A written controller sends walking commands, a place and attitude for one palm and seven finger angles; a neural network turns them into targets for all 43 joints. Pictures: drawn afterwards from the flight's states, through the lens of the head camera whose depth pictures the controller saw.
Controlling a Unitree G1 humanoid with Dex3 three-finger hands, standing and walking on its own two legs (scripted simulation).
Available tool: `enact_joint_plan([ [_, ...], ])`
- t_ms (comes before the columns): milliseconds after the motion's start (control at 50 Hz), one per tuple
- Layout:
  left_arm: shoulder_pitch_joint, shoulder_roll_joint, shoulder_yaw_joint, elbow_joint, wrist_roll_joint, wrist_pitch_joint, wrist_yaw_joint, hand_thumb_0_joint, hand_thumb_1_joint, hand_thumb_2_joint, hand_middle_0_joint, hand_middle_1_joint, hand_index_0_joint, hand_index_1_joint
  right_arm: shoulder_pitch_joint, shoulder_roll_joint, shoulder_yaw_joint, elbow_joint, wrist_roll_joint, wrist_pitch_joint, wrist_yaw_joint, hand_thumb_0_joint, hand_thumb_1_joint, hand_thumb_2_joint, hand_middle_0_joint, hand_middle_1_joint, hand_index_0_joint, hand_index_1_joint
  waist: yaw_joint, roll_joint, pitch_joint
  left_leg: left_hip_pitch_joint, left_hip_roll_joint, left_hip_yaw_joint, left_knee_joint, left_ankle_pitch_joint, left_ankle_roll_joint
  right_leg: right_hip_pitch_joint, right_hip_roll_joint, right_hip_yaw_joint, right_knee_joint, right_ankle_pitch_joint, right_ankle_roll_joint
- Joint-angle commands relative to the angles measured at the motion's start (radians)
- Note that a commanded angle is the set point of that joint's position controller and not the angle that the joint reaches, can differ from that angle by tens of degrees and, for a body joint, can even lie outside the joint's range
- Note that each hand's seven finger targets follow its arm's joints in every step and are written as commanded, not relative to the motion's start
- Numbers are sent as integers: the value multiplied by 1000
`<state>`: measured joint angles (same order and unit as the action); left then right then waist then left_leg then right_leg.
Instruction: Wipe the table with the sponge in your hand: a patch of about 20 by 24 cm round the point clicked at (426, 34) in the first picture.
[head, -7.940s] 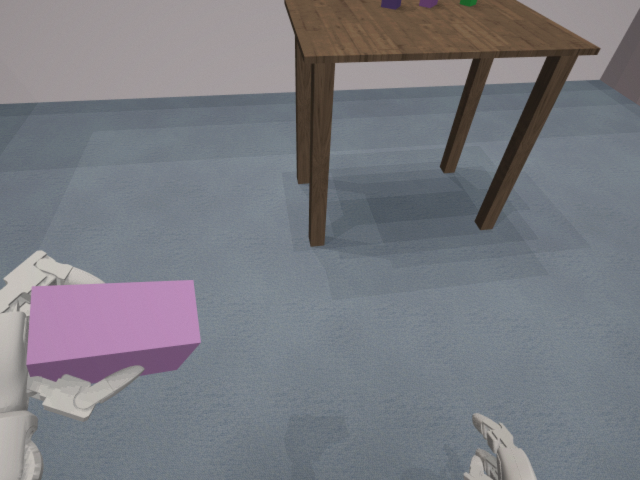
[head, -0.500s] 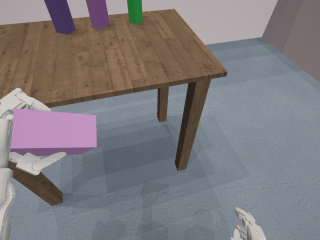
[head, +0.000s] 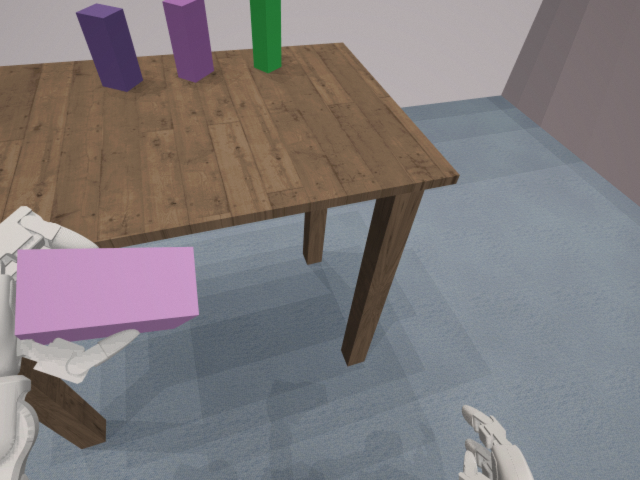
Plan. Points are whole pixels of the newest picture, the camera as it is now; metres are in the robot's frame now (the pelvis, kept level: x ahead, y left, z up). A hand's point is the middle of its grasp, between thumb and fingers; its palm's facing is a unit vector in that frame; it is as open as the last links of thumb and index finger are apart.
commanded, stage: shuffle to correct the standing spot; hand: left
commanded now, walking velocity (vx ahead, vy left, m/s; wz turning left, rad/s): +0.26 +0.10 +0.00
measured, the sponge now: (137, 294) +0.24 +0.21 +0.15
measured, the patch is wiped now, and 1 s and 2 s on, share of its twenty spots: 0.00 0.00 0.00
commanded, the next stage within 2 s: come to a stop and stand still in 0.60 s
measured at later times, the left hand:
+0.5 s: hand (88, 193) +0.35 +0.30 +0.18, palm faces +0.38 -0.81 -0.44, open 10.5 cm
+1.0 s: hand (81, 130) +0.44 +0.35 +0.19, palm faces +0.37 -0.82 -0.44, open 10.5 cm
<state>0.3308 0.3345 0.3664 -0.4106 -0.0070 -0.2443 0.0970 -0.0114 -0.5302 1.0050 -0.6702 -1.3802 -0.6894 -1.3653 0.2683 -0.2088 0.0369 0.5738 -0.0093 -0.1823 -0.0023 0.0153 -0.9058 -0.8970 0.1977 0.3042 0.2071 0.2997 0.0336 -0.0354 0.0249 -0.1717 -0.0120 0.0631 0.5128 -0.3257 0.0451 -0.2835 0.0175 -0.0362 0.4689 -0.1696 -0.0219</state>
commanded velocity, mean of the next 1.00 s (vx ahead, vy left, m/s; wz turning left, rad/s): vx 0.08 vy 0.00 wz -0.02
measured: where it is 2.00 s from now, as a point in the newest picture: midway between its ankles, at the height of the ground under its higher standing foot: outside the picture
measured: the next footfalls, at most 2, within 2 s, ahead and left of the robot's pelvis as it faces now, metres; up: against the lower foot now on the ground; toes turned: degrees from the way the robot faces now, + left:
right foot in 0.40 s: +0.21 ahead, -0.04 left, +0.00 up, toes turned -7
left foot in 0.70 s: +0.31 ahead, +0.26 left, +0.00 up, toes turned +11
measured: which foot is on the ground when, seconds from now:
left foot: down 0.00-0.38, up 0.40-0.68, down 0.70-1.00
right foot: down 0.00-0.20, up 0.22-0.38, down 0.40-0.70, up 0.72-0.96, down 0.98-1.00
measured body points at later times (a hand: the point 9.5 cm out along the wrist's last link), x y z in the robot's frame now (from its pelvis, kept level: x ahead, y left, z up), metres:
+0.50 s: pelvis +0.13 +0.05 -0.02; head +0.15 +0.08 +0.43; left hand +0.32 +0.34 +0.20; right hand +0.29 -0.17 -0.10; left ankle +0.07 +0.14 -0.63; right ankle +0.17 -0.03 -0.74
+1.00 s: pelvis +0.22 +0.12 -0.01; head +0.25 +0.13 +0.44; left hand +0.42 +0.39 +0.21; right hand +0.40 -0.06 -0.08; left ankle +0.29 +0.25 -0.74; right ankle +0.24 +0.03 -0.74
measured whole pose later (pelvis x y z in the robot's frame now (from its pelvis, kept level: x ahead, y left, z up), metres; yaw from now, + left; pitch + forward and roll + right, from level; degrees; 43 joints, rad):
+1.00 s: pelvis +0.22 +0.12 -0.01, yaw -2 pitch -1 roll -1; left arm 0.44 0.39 0.41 -0.60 -0.03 -0.18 0.11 -0.01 -0.53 1.01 -0.67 -1.38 -0.69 -1.36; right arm 0.20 -0.12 0.07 0.54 -0.01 -0.14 0.01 0.01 -0.90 -0.90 0.20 0.30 0.21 0.30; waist 0.02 -0.01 0.08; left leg -0.35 0.09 0.10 0.56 -0.20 -0.01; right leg -0.28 0.02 -0.07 0.55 -0.27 0.00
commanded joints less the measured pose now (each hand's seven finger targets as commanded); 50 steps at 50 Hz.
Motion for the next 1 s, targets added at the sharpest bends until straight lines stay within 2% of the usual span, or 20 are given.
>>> enact_joint_plan([
  [0,-22,158,65,-169,-20,-54,5,0,100,1300,-1200,-1600,-1200,-1600,-98,-118,-65,-169,4,-26,-10,0,-900,-900,200,300,200,300,-13,-22,-79,-205,44,-94,-54,-97,8,155,-76,149,-42,-196,-46],
  [120,-60,210,116,-211,-37,-55,9,0,100,1300,-1200,-1600,-1200,-1600,-104,-113,-69,-175,21,24,-18,0,-900,-900,200,300,200,300,-36,-11,-96,-127,32,-68,83,115,-8,95,-148,197,95,15,-98],
  [160,-96,219,119,-317,-44,-60,8,0,100,1300,-1200,-1600,-1200,-1600,-113,-128,-68,-184,23,27,-18,0,-900,-900,200,300,200,300,-52,243,-106,77,149,-239,-58,445,-3,-95,-31,11,355,85,-18],
  [200,-134,223,93,-420,-31,-64,5,0,100,1300,-1200,-1600,-1200,-1600,-93,-103,-73,-184,3,14,5,0,-900,-900,200,300,200,300,-72,363,-94,433,235,-350,-80,846,10,-475,13,-48,547,-323,2],
  [240,-173,218,75,-478,-23,-51,9,0,100,1300,-1200,-1600,-1200,-1600,-102,-97,-74,-189,-6,5,21,0,-900,-900,200,300,200,300,-74,310,-60,474,208,-272,-64,885,-21,-544,4,-81,551,-320,-11],
  [280,-109,192,67,-435,-21,-34,20,0,100,1300,-1200,-1600,-1200,-1600,-91,-106,-86,-188,7,-2,32,0,-900,-900,200,300,200,300,-62,218,-43,362,141,-166,-36,893,-56,-393,16,-166,344,-188,-21],
  [320,-33,218,117,-389,-37,-24,29,0,100,1300,-1200,-1600,-1200,-1600,-116,-116,-85,-192,8,9,22,0,-900,-900,200,300,200,300,-26,178,-99,80,97,-62,167,945,-102,65,70,-242,51,22,-44],
  [340,45,231,150,-339,-44,-16,29,0,100,1300,-1200,-1600,-1200,-1600,-135,-122,-84,-192,10,14,15,0,-900,-900,200,300,200,300,16,149,-162,-78,76,-9,375,904,-121,307,37,-205,-12,159,-83],
  [360,89,259,179,-336,-48,-12,35,0,100,1300,-1200,-1600,-1200,-1600,-137,-111,-92,-187,20,29,15,0,-900,-900,200,300,200,300,41,-32,-278,-347,19,27,764,631,-129,595,-163,29,41,334,-205],
  [380,75,278,220,-336,-66,-31,35,0,100,1300,-1200,-1600,-1200,-1600,-170,-123,-105,-208,17,28,14,0,-900,-900,200,300,200,300,35,-162,-317,-601,-74,-26,1071,-117,-87,655,-419,477,32,554,-349],
  [400,40,285,253,-343,-62,-46,37,0,100,1300,-1200,-1600,-1200,-1600,-132,-122,-97,-188,-5,44,10,0,-900,-900,200,300,200,300,17,-32,-267,-599,20,-186,1086,-177,-40,495,-486,554,-46,330,-323],
  [440,168,287,277,-289,-58,-47,16,0,100,1300,-1200,-1600,-1200,-1600,-104,-110,-102,-177,15,85,26,0,-900,-900,200,300,200,300,16,0,-128,-614,114,-245,993,-172,-41,281,-427,469,-72,177,-265],
  [520,-15,200,150,-324,-42,-62,4,0,100,1300,-1200,-1600,-1200,-1600,-119,-73,-53,-142,5,97,21,0,-900,-900,200,300,200,300,-49,-87,-48,-290,155,-52,517,46,-56,-116,-262,82,-170,53,-152],
  [620,-131,205,78,-368,-22,-31,24,0,100,1300,-1200,-1600,-1200,-1600,-134,-80,-73,-133,4,21,-37,0,-900,-900,200,300,200,300,-17,22,-75,37,26,121,109,127,-49,-103,-175,17,-16,-225,-86],
  [660,-138,214,99,-400,-20,-34,28,0,100,1300,-1200,-1600,-1200,-1600,-110,-109,-87,-144,10,13,-52,0,-900,-900,200,300,200,300,-35,253,-120,160,133,-107,-48,-35,3,-186,-84,-46,311,-324,-25],
  [680,-158,204,111,-414,-21,-40,34,0,100,1300,-1200,-1600,-1200,-1600,-124,-128,-98,-158,15,15,-45,0,-900,-900,200,300,200,300,-37,438,-129,167,324,-438,-195,-66,94,-290,15,-64,582,-453,12],
  [700,-158,235,139,-374,-10,-46,39,0,100,1300,-1200,-1600,-1200,-1600,-147,-111,-94,-171,13,17,-41,0,-900,-900,200,300,200,300,-35,329,-92,69,382,-542,-259,-26,164,-307,7,16,709,-424,5],
  [720,-151,259,165,-303,-9,-40,36,0,100,1300,-1200,-1600,-1200,-1600,-148,-95,-87,-152,9,24,-41,0,-900,-900,200,300,200,300,-28,203,-82,9,373,-485,-257,-24,160,-279,-37,42,701,-380,8],
  [820,-16,198,145,-436,-35,-34,26,0,100,1300,-1200,-1600,-1200,-1600,-147,-89,-84,-156,4,2,1,0,-900,-900,200,300,200,300,-18,303,-159,-31,302,-220,-183,221,77,-93,-51,16,374,-258,23],
  [980,72,212,162,-294,-35,29,40,0,100,1300,-1200,-1600,-1200,-1600,-107,-83,-61,-157,9,6,-17,0,-900,-900,200,300,200,300,-29,128,-169,-94,231,-87,-54,244,-30,151,-18,7,-97,44,25],
])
